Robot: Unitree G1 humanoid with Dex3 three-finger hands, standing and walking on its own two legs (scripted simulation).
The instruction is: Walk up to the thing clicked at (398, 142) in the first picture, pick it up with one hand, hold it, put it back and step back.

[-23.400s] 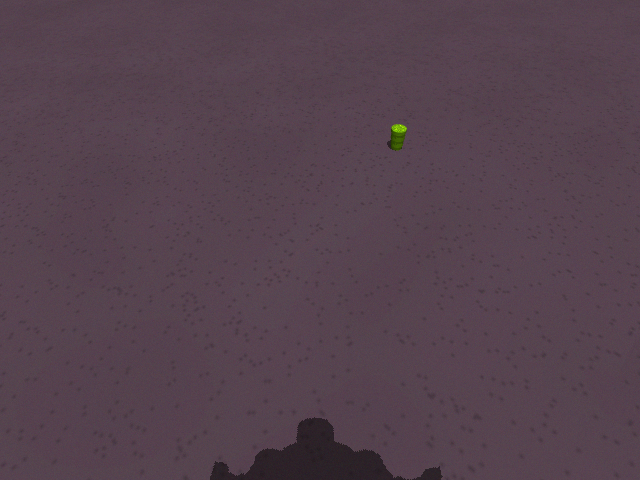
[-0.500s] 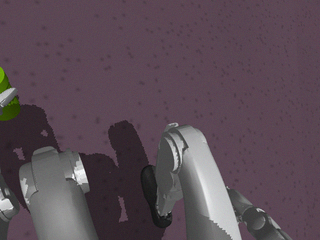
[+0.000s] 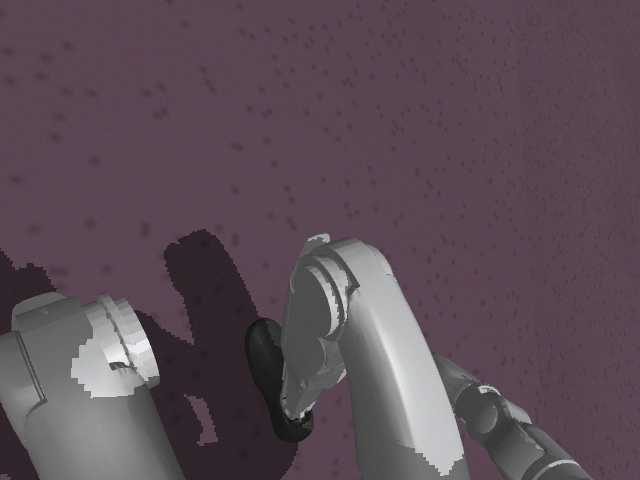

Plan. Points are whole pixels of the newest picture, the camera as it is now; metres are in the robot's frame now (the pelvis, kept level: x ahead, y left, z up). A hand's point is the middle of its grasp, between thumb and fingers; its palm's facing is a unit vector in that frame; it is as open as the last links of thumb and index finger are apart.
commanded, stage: lower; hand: left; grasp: from above
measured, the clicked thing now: out of the picture +0.44 +0.31 -0.22
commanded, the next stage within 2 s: loosen in 0.32 s
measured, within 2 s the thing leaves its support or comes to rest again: rests again in 1.28 s
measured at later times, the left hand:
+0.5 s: hand out of the picture +0.45 +0.31 -0.19, palm faces +0.40 -0.91 -0.02, open 6.9 cm
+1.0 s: hand out of the picture +0.45 +0.32 -0.18, palm faces +0.42 -0.91 +0.00, open 14.9 cm
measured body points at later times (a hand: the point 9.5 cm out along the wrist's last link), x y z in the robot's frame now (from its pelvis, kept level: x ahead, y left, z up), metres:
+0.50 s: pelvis -0.01 +0.01 +0.00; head +0.24 +0.20 +0.31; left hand +0.42 +0.36 -0.18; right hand +0.16 -0.24 -0.03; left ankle +0.07 +0.13 -0.26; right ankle +0.13 -0.12 -0.26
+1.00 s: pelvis -0.01 +0.01 +0.00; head +0.24 +0.21 +0.31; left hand +0.42 +0.36 -0.18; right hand +0.16 -0.23 -0.03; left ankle +0.07 +0.13 -0.26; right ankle +0.13 -0.12 -0.26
